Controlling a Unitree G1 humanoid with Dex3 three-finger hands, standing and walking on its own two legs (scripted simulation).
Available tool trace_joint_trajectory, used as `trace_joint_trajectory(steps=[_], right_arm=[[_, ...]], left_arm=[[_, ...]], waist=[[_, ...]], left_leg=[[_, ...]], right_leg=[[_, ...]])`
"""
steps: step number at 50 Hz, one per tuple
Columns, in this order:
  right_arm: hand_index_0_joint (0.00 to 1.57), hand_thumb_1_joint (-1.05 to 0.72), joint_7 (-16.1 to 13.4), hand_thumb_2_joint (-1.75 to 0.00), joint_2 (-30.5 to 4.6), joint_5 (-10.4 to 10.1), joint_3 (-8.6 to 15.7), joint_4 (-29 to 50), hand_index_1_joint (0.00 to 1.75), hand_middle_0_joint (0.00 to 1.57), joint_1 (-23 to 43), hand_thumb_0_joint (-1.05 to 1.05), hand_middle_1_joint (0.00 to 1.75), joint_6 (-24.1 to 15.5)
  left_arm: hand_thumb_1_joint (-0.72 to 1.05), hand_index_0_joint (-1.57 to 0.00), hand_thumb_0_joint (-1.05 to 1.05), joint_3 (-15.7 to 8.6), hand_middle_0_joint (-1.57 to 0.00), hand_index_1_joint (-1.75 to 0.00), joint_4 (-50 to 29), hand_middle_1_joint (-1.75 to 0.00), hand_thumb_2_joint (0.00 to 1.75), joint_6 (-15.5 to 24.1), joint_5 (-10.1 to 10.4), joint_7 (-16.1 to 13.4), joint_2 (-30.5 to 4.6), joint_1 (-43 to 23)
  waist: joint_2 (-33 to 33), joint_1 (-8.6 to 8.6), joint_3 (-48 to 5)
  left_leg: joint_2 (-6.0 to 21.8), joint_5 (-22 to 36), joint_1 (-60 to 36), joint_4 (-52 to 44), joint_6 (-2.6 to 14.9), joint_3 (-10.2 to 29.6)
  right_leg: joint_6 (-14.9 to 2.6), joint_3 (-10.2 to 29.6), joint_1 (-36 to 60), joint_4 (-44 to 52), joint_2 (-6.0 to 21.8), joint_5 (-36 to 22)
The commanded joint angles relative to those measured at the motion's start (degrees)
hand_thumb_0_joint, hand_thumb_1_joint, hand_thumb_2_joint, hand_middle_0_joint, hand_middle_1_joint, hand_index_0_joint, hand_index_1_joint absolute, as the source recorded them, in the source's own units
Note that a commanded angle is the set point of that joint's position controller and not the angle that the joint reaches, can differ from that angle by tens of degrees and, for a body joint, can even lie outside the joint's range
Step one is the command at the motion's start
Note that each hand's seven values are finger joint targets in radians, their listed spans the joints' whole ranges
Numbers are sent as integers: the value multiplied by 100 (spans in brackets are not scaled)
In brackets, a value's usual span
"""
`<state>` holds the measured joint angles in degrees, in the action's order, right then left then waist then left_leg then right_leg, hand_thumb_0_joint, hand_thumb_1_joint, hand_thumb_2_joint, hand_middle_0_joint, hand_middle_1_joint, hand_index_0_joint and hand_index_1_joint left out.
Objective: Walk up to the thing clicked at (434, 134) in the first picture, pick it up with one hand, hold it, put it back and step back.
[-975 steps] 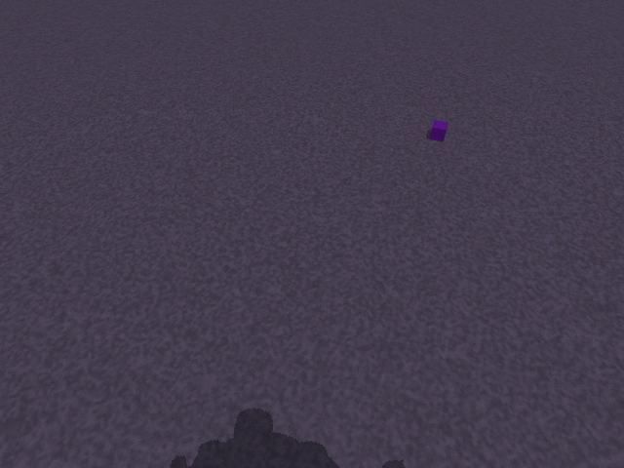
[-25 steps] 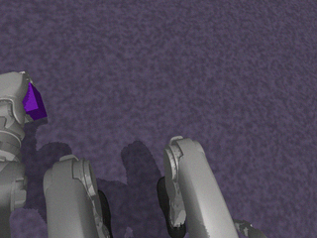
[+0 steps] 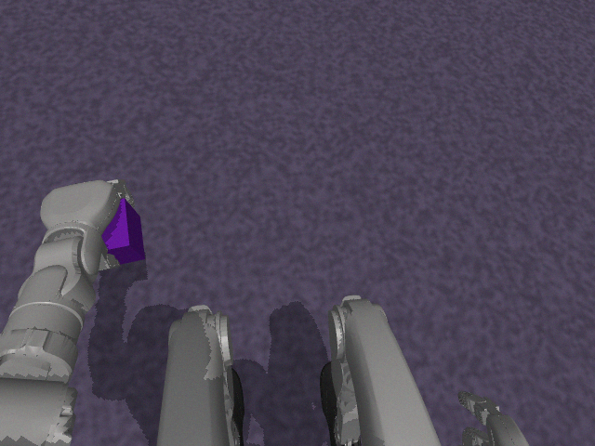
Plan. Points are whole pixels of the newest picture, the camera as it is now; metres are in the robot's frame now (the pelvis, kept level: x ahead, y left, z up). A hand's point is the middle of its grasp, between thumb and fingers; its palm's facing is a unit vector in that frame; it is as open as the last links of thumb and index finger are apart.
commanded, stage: lift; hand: left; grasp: from above
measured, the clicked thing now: (109, 234) +0.43 +0.27 -0.12
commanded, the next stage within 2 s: hold in 1.00 s
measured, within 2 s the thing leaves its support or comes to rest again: neither
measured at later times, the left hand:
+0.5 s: hand (12, 211) +0.37 +0.26 +0.10, palm faces -0.44 -0.13 -0.89, open 10.5 cm
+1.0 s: hand out of the picture +0.40 +0.25 +0.19, palm faces -0.43 -0.14 -0.89, open 10.5 cm
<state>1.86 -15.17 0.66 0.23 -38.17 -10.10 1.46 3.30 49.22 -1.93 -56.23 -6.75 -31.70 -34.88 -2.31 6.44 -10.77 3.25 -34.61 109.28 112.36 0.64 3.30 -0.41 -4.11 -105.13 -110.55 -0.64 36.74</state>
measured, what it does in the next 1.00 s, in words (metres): rises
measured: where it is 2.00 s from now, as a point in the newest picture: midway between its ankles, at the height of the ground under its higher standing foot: (286, 437)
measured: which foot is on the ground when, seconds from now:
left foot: down 0.00-1.00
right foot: down 0.00-1.00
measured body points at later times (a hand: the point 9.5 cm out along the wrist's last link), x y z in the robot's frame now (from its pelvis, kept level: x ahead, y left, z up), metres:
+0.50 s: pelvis +0.03 +0.00 +0.19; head +0.12 +0.02 +0.63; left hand +0.39 +0.26 +0.15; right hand +0.13 -0.26 +0.07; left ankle +0.10 +0.12 -0.43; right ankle +0.09 -0.12 -0.43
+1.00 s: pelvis +0.09 +0.00 +0.27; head +0.14 +0.00 +0.72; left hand +0.42 +0.25 +0.24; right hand +0.17 -0.26 +0.14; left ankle +0.10 +0.12 -0.43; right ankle +0.09 -0.12 -0.43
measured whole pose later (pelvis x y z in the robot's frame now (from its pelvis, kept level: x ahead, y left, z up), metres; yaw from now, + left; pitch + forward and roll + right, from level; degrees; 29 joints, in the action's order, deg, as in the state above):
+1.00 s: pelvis +0.09 +0.00 +0.27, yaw +3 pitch +12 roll -1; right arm -2.4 -14.1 -2.0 1.9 -43.5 -15.8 -2.2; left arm 10.2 50.1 -7.7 -54.1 -8.9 -20.8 -21.6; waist -2.0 4.2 -5.3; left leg 2.2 -21.6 38.2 48.2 0.2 -1.6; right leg 0.2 -0.4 -36.0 -47.0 -0.5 22.6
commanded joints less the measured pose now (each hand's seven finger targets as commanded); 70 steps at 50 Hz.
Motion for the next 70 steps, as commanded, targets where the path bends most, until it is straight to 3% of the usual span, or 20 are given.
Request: trace_joint_trajectory(steps=[1,7,10,16,20,21,22,25,36,42,45,47,48,49,51,55,59,64,68,70], right_arm=[[20,-89,-233,-90,-1010,-109,433,315,30,20,-621,0,30,-125],[20,-89,-398,-90,-911,-214,410,234,30,20,-529,0,30,-178],[20,-89,-477,-90,-815,-242,368,175,30,20,-489,0,30,-225],[20,-89,-588,-90,-768,-297,330,64,30,20,-408,0,30,-386],[20,-89,-630,-90,-714,-325,334,77,30,20,-436,0,30,-510],[20,-89,-636,-90,-723,-331,343,73,30,20,-446,0,30,-531],[20,-89,-642,-90,-707,-332,337,62,30,20,-463,0,30,-561],[20,-89,-647,-90,-710,-320,351,66,30,20,-485,0,30,-622],[20,-88,-612,-90,-725,-280,423,-131,30,20,-800,0,30,-629],[20,-88,-524,-90,-719,-288,454,-122,30,20,-760,0,30,-581],[20,-88,-506,-90,-734,-286,470,-111,30,20,-767,0,30,-576],[20,-88,-492,-89,-726,-293,477,-51,30,20,-762,0,30,-561],[20,-88,-488,-89,-748,-298,473,-19,30,20,-749,0,30,-543],[20,-88,-473,-90,-713,-303,460,-23,30,20,-757,0,30,-546],[20,-88,-465,-90,-770,-291,499,-30,30,20,-786,0,30,-528],[20,-88,-447,-90,-757,-294,507,18,30,20,-730,0,30,-488],[20,-88,-432,-89,-784,-298,531,25,30,20,-698,0,30,-430],[20,-88,-417,-89,-821,-312,573,52,30,20,-610,0,30,-385],[20,-88,-413,-89,-768,-319,543,136,30,20,-514,0,30,-356],[20,-88,-402,-89,-788,-337,544,221,30,20,-462,0,30,-334]], left_arm=[[56,-93,0,-252,-94,-73,-1362,-72,87,-178,82,-204,-1225,-1705],[53,-91,0,-181,-92,-72,-1613,-71,86,-390,122,-223,-1013,-1272],[54,-93,0,-129,-94,-74,-1650,-72,86,-450,142,-233,-1004,-1171],[50,-89,0,132,-90,-72,-1207,-71,82,-541,138,-261,-567,-764],[48,-88,0,262,-89,-74,-1115,-73,84,-542,152,-246,-390,-583],[48,-88,0,205,-89,-74,-1144,-73,83,-531,171,-254,-507,-622],[48,-88,0,279,-89,-73,-1100,-72,83,-523,184,-261,-362,-606],[47,-87,0,232,-88,-75,-1099,-73,84,-482,207,-335,-324,-478],[55,-91,0,167,-91,-80,-1134,-80,89,-419,41,-641,-304,-587],[57,-93,0,358,-93,-82,-741,-82,92,-593,178,-543,13,-293],[53,-91,0,313,-91,-80,-759,-79,90,-611,163,-461,-87,-296],[54,-92,0,293,-92,-80,-1002,-80,91,-559,173,-425,-128,-431],[54,-92,0,280,-92,-81,-739,-80,92,-555,149,-420,-114,-174],[55,-92,0,422,-93,-80,-728,-79,92,-532,187,-388,140,-140],[54,-91,0,267,-92,-82,-933,-81,91,-459,108,-394,-124,-283],[52,-91,0,281,-92,-81,-1069,-80,95,-364,32,-410,-88,-156],[52,-90,0,287,-91,-80,-1118,-79,92,-348,-68,-460,-103,-316],[49,-87,0,248,-88,-80,-1252,-80,91,-292,-38,-367,-221,-413],[48,-87,0,372,-87,-82,-1061,-82,92,-305,0,-274,23,-157],[51,-89,0,358,-89,-80,-1184,-80,90,-304,48,-230,-36,-176]], waist=[[-834,19,-3302],[-714,-13,-3012],[-520,2,-2637],[-537,-37,-1782],[-409,-82,-1693],[-362,-123,-1654],[-380,-76,-1563],[-328,-151,-1512],[-273,-219,-1601],[-61,-234,-1308],[-91,-279,-1310],[-89,-316,-1284],[70,-275,-1136],[109,-235,-1030],[-15,-277,-1216],[9,-293,-1237],[-78,-292,-1091],[-61,-369,-1115],[70,-422,-803],[170,-419,-717]], left_leg=[[-198,112,-3523,-2257,51,34],[-236,275,-4393,-3123,37,-15],[-269,318,-4594,-3476,54,-98],[-231,56,-5349,-4537,-13,86],[-271,402,-5816,-4946,-12,-31],[-282,450,-5928,-5048,-10,-74],[-275,526,-5996,-5140,-10,-99],[-280,715,-6388,-5468,-19,-120],[-283,2265,-7730,-6257,-39,-260],[-314,2669,-8160,-6679,-31,-301],[-315,3002,-8405,-6845,-37,-305],[-342,3043,-8454,-6955,-30,-349],[-354,2952,-8459,-7023,-12,-373],[-343,2963,-8480,-7075,-10,-373],[-337,3196,-8722,-7126,-10,-384],[-359,3457,-8953,-7242,-3,-455],[-358,3332,-9097,-7470,-31,-447],[-374,3451,-9298,-7590,-16,-478],[-368,3323,-9262,-7773,-26,-447],[-382,3166,-9195,-7850,-8,-469]], right_leg=[[-147,45,2244,2168,-237,-476],[-130,147,3155,3059,-212,-616],[-120,247,3677,3576,-223,-576],[-134,290,4192,4321,-233,-456],[-135,353,4846,4881,-242,-704],[-133,382,5026,5038,-240,-709],[-131,396,5110,5154,-235,-782],[-116,385,5517,5443,-234,-964],[-68,434,6792,6266,-205,-2492],[-15,443,7321,6743,-173,-2883],[-11,421,7566,6899,-174,-3112],[7,451,7760,7038,-161,-3221],[17,445,7787,7126,-154,-3171],[11,430,7768,7151,-158,-3159],[7,438,7826,7220,-164,-3306],[32,466,8116,7345,-150,-3634],[-9,452,8135,7507,-160,-3418],[17,487,8361,7659,-138,-3567],[3,487,8385,7782,-151,-3434],[13,497,8537,7867,-134,-3353]])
